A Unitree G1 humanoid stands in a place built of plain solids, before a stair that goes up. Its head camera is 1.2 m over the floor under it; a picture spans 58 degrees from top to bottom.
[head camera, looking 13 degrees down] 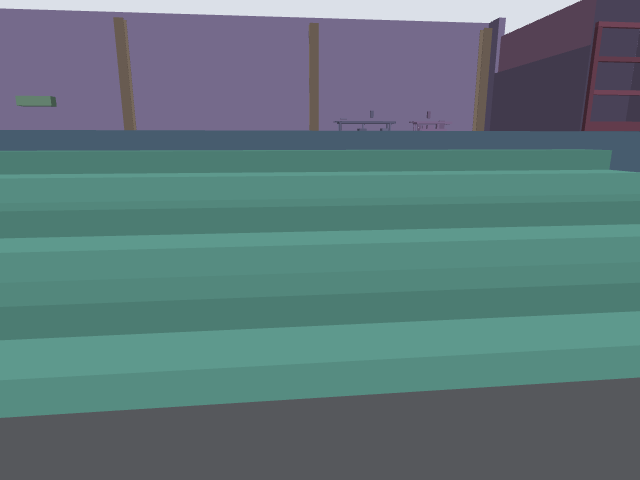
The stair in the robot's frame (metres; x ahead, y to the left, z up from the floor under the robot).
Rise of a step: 0.18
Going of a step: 0.41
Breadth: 7.50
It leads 6 degrees to the left of straight ahead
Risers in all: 7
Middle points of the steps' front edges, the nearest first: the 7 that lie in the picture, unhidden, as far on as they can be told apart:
1.77 0.71 0.18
2.18 0.76 0.37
2.59 0.80 0.55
3.00 0.85 0.74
3.41 0.89 0.92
3.82 0.94 1.11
4.23 0.98 1.29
